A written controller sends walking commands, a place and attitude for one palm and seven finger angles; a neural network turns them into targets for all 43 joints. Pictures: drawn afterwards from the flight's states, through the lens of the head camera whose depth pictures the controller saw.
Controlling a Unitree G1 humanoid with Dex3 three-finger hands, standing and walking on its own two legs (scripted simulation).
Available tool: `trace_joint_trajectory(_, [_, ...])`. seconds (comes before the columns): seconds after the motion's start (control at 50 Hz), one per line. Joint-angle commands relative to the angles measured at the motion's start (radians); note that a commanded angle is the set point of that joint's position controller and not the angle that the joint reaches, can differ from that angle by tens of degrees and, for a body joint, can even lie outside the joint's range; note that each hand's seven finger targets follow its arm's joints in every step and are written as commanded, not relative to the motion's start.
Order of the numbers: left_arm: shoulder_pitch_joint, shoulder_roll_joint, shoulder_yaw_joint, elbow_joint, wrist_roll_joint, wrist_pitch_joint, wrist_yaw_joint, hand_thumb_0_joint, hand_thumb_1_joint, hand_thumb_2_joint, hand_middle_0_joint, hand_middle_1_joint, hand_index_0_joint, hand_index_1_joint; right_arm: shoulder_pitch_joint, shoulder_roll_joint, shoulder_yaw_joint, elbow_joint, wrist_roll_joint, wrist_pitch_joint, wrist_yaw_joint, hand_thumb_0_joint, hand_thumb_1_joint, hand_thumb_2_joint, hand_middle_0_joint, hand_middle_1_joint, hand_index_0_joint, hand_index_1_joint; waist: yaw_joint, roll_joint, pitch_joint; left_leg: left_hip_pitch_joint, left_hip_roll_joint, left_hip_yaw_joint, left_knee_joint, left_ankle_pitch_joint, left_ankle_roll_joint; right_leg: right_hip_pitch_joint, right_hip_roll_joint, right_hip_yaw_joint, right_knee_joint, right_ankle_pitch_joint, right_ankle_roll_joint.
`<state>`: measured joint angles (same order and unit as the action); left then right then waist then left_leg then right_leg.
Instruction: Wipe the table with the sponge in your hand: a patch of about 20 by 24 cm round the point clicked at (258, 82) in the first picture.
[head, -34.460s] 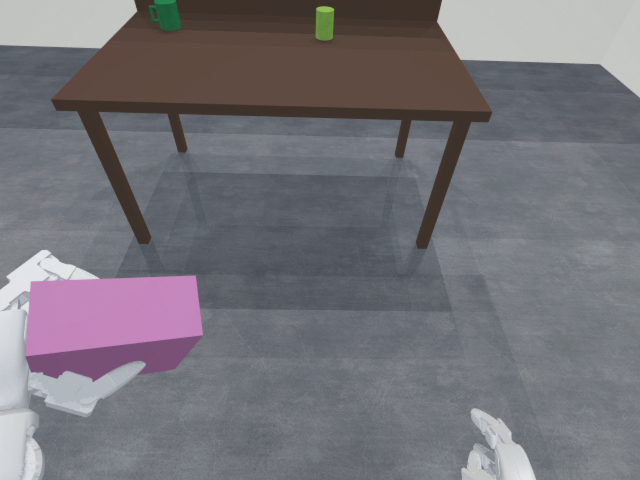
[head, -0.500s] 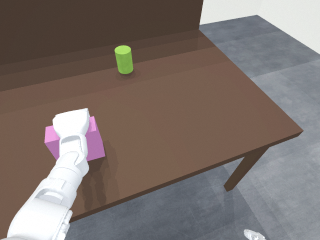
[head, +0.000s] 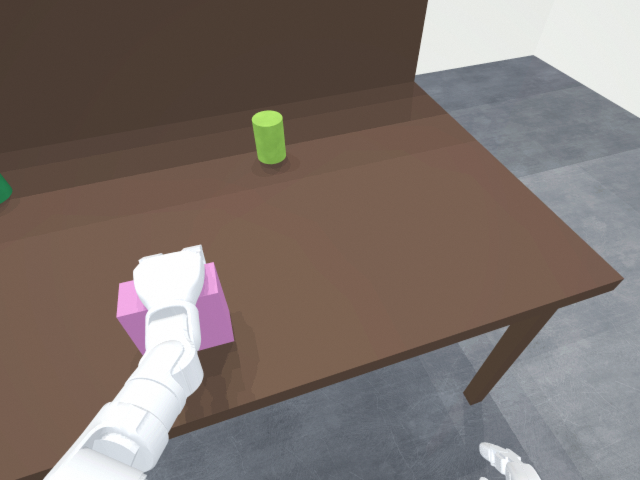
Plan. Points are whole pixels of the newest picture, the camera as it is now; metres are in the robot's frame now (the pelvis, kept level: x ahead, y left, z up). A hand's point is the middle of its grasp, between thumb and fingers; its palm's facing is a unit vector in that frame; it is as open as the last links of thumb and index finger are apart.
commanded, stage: wipe back along the middle lane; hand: left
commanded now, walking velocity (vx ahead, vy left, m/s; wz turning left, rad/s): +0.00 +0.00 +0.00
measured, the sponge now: (184, 322) +0.34 +0.24 -0.04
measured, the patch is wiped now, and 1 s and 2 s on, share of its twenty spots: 0.50 0.65 0.75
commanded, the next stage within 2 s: slide across to the third lane in 0.80 s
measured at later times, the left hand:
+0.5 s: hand (186, 334) +0.30 +0.21 +0.01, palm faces -0.03 -0.02 -1.00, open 10.1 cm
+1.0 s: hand (187, 344) +0.29 +0.21 +0.01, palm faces -0.04 -0.04 -1.00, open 10.1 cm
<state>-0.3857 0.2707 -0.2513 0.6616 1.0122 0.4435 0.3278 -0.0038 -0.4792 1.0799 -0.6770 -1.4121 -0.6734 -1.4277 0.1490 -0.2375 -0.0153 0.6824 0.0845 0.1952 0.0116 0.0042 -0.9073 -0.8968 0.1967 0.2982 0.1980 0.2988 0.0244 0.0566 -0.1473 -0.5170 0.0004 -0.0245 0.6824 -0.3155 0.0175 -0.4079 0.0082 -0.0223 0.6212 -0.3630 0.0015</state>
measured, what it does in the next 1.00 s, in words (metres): stands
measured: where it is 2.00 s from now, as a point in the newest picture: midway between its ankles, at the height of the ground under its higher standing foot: outside the picture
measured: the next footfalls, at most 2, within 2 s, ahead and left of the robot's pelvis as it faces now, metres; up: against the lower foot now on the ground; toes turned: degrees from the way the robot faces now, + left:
none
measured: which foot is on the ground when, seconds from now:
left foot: down 0.00-1.00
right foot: down 0.00-1.00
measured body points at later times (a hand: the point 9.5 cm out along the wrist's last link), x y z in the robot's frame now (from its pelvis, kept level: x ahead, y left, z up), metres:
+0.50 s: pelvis +0.00 -0.01 +0.00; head -0.01 -0.04 +0.45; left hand +0.29 +0.21 +0.06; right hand +0.20 -0.24 -0.10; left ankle +0.01 +0.11 -0.72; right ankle -0.04 -0.13 -0.72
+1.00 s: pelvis -0.01 -0.02 +0.00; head -0.02 -0.04 +0.45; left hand +0.28 +0.20 +0.06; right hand +0.18 -0.25 -0.10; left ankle +0.01 +0.11 -0.72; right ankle -0.04 -0.13 -0.72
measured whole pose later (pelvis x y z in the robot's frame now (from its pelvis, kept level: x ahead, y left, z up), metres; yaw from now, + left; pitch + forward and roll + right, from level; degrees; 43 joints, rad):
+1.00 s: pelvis -0.01 -0.02 +0.00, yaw -1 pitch +5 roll -1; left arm -0.14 0.26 -0.27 0.41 1.02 0.45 0.29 0.00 -0.48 1.07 -0.69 -1.40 -0.69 -1.41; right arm 0.11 -0.25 -0.01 0.66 0.09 0.16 -0.01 0.01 -0.91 -0.90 0.20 0.30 0.20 0.30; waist 0.05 0.07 -0.12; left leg -0.44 0.01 -0.02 0.66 -0.29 0.00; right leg -0.36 0.02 -0.01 0.64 -0.36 -0.02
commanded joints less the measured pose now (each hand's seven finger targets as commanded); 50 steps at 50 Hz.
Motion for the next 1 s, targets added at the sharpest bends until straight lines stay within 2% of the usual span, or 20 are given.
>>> trace_joint_trajectory(0.0, [-0.068,0.006,-0.012,-0.062,-0.022,-0.004,-0.046,0.000,0.100,1.300,-1.200,-1.600,-1.200,-1.600,-0.117,-0.133,-0.041,-0.145,-0.002,-0.041,-0.005,0.000,-0.900,-0.900,0.200,0.300,0.200,0.300,-0.004,-0.108,-0.151,0.197,-0.011,-0.003,-0.076,0.266,0.011,0.017,0.042,-0.038,-0.068,0.324,-0.067])
trace_joint_trajectory(0.12, [0.037,0.032,0.022,-0.134,-0.025,-0.001,-0.049,0.000,0.100,1.300,-1.200,-1.600,-1.200,-1.600,-0.149,-0.136,-0.040,-0.161,-0.001,-0.046,-0.001,0.000,-0.900,-0.900,0.200,0.300,0.200,0.300,0.023,-0.109,-0.156,0.194,-0.017,-0.002,-0.074,0.285,0.009,0.055,0.042,-0.021,-0.064,0.374,-0.070])
trace_joint_trajectory(0.14, [0.042,-0.025,-0.037,-0.160,-0.034,0.002,-0.054,0.000,0.100,1.300,-1.200,-1.600,-1.200,-1.600,-0.150,-0.129,-0.037,-0.173,-0.001,-0.048,0.000,0.000,-0.900,-0.900,0.200,0.300,0.200,0.300,0.009,-0.102,-0.147,0.200,-0.018,0.009,-0.072,0.286,0.013,0.062,0.038,-0.028,-0.062,0.384,-0.066])
trace_joint_trajectory(0.22, [0.097,0.022,0.008,-0.190,-0.029,0.011,-0.052,0.000,0.100,1.300,-1.200,-1.600,-1.200,-1.600,-0.171,-0.134,-0.036,-0.173,0.000,-0.050,0.002,0.000,-0.900,-0.900,0.200,0.300,0.200,0.300,0.026,-0.123,-0.132,0.192,-0.021,0.003,-0.075,0.273,0.012,0.067,0.041,-0.014,-0.068,0.387,-0.068])
trace_joint_trajectory(0.28, [0.115,-0.020,-0.038,-0.231,-0.038,0.020,-0.058,0.000,0.100,1.300,-1.200,-1.600,-1.200,-1.600,-0.182,-0.127,-0.034,-0.183,0.004,-0.053,0.003,0.000,-0.900,-0.900,0.200,0.300,0.200,0.300,0.015,-0.134,-0.115,0.195,-0.022,0.011,-0.077,0.264,0.015,0.071,0.036,-0.017,-0.068,0.390,-0.063])
trace_joint_trajectory(0.32, [0.158,0.046,0.025,-0.243,-0.035,0.022,-0.055,0.000,0.100,1.300,-1.200,-1.600,-1.200,-1.600,-0.195,-0.134,-0.034,-0.182,0.003,-0.052,0.002,0.000,-0.900,-0.900,0.200,0.300,0.200,0.300,0.035,-0.122,-0.112,0.190,-0.026,0.005,-0.081,0.259,0.011,0.081,0.038,-0.001,-0.073,0.389,-0.067])
trace_joint_trajectory(0.34, [0.158,-0.020,-0.040,-0.270,-0.040,0.022,-0.060,0.000,0.100,1.300,-1.200,-1.600,-1.200,-1.600,-0.196,-0.124,-0.030,-0.193,0.004,-0.054,0.001,0.000,-0.900,-0.900,0.200,0.300,0.200,0.300,0.022,-0.114,-0.115,0.198,-0.026,0.014,-0.082,0.259,0.014,0.086,0.035,-0.015,-0.066,0.387,-0.064])
trace_joint_trajectory(0.42, [0.192,0.053,0.028,-0.289,-0.037,0.020,-0.061,0.000,0.100,1.300,-1.200,-1.600,-1.200,-1.600,-0.212,-0.132,-0.031,-0.188,0.004,-0.056,-0.004,0.000,-0.900,-0.900,0.200,0.300,0.200,0.300,0.036,-0.138,-0.092,0.189,-0.030,0.009,-0.089,0.224,0.012,0.085,0.038,0.014,-0.085,0.363,-0.066])
trace_joint_trajectory(0.48, [0.239,-0.009,-0.031,-0.319,-0.040,0.020,-0.067,0.000,0.100,1.300,-1.200,-1.600,-1.200,-1.600,-0.223,-0.120,-0.027,-0.203,0.007,-0.060,0.000,0.000,-0.900,-0.900,0.200,0.300,0.200,0.300,0.033,-0.136,-0.078,0.196,-0.030,0.015,-0.089,0.237,0.013,0.086,0.034,0.000,-0.078,0.376,-0.063])
trace_joint_trajectory(0.52, [0.242,0.039,0.016,-0.328,-0.034,0.018,-0.063,0.000,0.100,1.300,-1.200,-1.600,-1.200,-1.600,-0.228,-0.128,-0.031,-0.195,0.005,-0.060,0.000,0.000,-0.900,-0.900,0.200,0.300,0.200,0.300,0.042,-0.137,-0.085,0.197,-0.029,0.006,-0.092,0.230,0.011,0.083,0.038,0.018,-0.084,0.363,-0.067])
trace_joint_trajectory(0.54, [0.258,-0.022,-0.045,-0.352,-0.042,0.018,-0.067,0.000,0.100,1.300,-1.200,-1.600,-1.200,-1.600,-0.230,-0.118,-0.028,-0.211,0.005,-0.063,0.001,0.000,-0.900,-0.900,0.200,0.300,0.200,0.300,0.034,-0.132,-0.084,0.199,-0.032,0.019,-0.091,0.222,0.016,0.093,0.034,0.003,-0.080,0.360,-0.062])
trace_joint_trajectory(0.62, [0.220,0.059,0.038,-0.328,-0.032,0.019,-0.061,0.000,0.100,1.300,-1.200,-1.600,-1.200,-1.600,-0.230,-0.130,-0.029,-0.190,0.004,-0.065,-0.009,0.000,-0.900,-0.900,0.200,0.300,0.200,0.300,0.042,-0.132,-0.064,0.187,-0.032,0.013,-0.096,0.194,0.012,0.073,0.038,0.028,-0.093,0.336,-0.067])
trace_joint_trajectory(0.68, [0.206,0.028,0.008,-0.321,-0.028,0.015,-0.060,0.000,0.100,1.300,-1.200,-1.600,-1.200,-1.600,-0.223,-0.124,-0.028,-0.191,0.004,-0.071,-0.016,0.000,-0.900,-0.900,0.200,0.300,0.200,0.300,0.030,-0.146,-0.066,0.186,-0.036,0.024,-0.090,0.197,0.015,0.075,0.034,0.019,-0.087,0.348,-0.061])
trace_joint_trajectory(0.72, [0.207,0.081,0.060,-0.307,-0.018,0.014,-0.056,0.000,0.100,1.300,-1.200,-1.600,-1.200,-1.600,-0.225,-0.132,-0.029,-0.184,0.002,-0.072,-0.017,0.000,-0.900,-0.900,0.200,0.300,0.200,0.300,0.045,-0.129,-0.070,0.178,-0.037,0.013,-0.094,0.188,0.011,0.069,0.038,0.033,-0.090,0.330,-0.066])
trace_joint_trajectory(0.76, [0.195,0.018,-0.004,-0.317,-0.018,0.009,-0.060,0.000,0.100,1.300,-1.200,-1.600,-1.200,-1.600,-0.220,-0.122,-0.029,-0.193,0.004,-0.076,-0.016,0.000,-0.900,-0.900,0.200,0.300,0.200,0.300,0.031,-0.126,-0.071,0.185,-0.035,0.021,-0.088,0.191,0.015,0.062,0.034,0.015,-0.086,0.330,-0.062])
trace_joint_trajectory(0.82, [0.222,0.088,0.075,-0.286,-0.015,0.004,-0.054,0.000,0.100,1.300,-1.200,-1.600,-1.200,-1.600,-0.214,-0.133,-0.033,-0.182,0.000,-0.080,-0.021,0.000,-0.900,-0.900,0.200,0.300,0.200,0.300,0.047,-0.136,-0.081,0.172,-0.036,0.017,-0.088,0.189,0.011,0.070,0.038,0.040,-0.088,0.338,-0.066])
trace_joint_trajectory(0.84, [0.207,0.034,0.020,-0.302,-0.018,0.003,-0.057,0.000,0.100,1.300,-1.200,-1.600,-1.200,-1.600,-0.214,-0.125,-0.029,-0.190,0.002,-0.080,-0.021,0.000,-0.900,-0.900,0.200,0.300,0.200,0.300,0.035,-0.133,-0.090,0.173,-0.038,0.024,-0.086,0.186,0.014,0.073,0.033,0.024,-0.080,0.336,-0.061])
trace_joint_trajectory(0.92, [0.132,0.070,0.049,-0.311,-0.013,0.005,-0.056,0.000,0.100,1.300,-1.200,-1.600,-1.200,-1.600,-0.216,-0.133,-0.036,-0.181,0.000,-0.080,-0.026,0.000,-0.900,-0.900,0.200,0.300,0.200,0.300,0.035,-0.137,-0.083,0.179,-0.033,0.016,-0.095,0.162,0.015,0.050,0.038,0.035,-0.098,0.281,-0.064])
trace_joint_trajectory(0.94, [0.135,0.016,-0.006,-0.330,-0.021,0.006,-0.059,0.000,0.100,1.300,-1.200,-1.600,-1.200,-1.600,-0.217,-0.123,-0.036,-0.194,0.002,-0.084,-0.027,0.000,-0.900,-0.900,0.200,0.300,0.200,0.300,0.026,-0.114,-0.088,0.188,-0.033,0.026,-0.094,0.159,0.020,0.056,0.034,0.019,-0.096,0.271,-0.060])
trace_joint_trajectory(0.98, [0.086,0.025,-0.003,-0.317,-0.021,0.004,-0.060,0.000,0.100,1.300,-1.200,-1.600,-1.200,-1.600,-0.212,-0.125,-0.036,-0.179,0.002,-0.086,-0.027,0.000,-0.900,-0.900,0.200,0.300,0.200,0.300,0.019,-0.137,-0.097,0.196,-0.031,0.020,-0.090,0.168,0.020,0.049,0.034,0.019,-0.098,0.280,-0.059])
